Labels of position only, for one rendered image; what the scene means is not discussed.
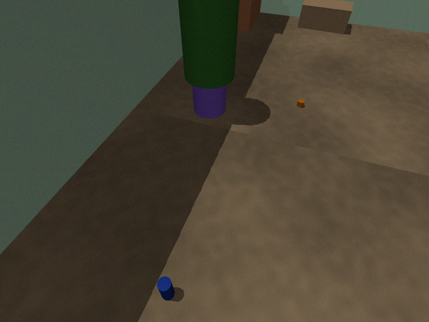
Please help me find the potted plant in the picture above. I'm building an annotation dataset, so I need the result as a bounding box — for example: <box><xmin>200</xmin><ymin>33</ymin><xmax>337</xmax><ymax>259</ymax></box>
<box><xmin>178</xmin><ymin>0</ymin><xmax>239</xmax><ymax>119</ymax></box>

